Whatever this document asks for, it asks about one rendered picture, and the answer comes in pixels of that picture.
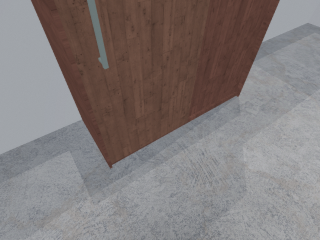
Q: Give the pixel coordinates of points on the wardrobe door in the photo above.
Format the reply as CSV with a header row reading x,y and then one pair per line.
x,y
231,30
153,49

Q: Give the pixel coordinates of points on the handle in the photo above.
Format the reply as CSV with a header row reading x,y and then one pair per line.
x,y
98,34

